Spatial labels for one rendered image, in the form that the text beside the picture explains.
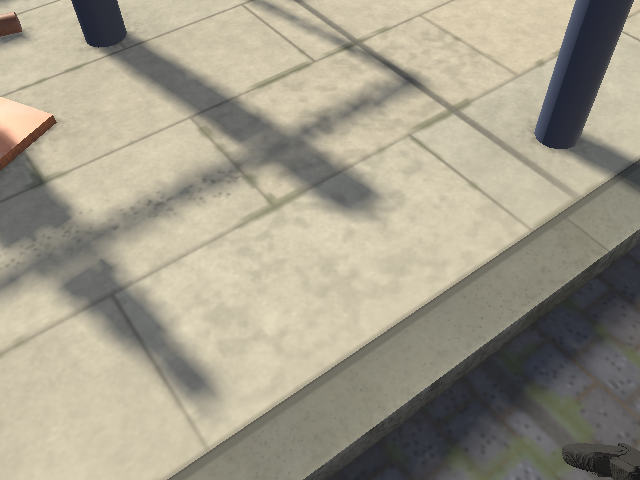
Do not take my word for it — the right robot hand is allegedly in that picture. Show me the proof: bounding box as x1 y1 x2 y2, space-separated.
562 443 640 480

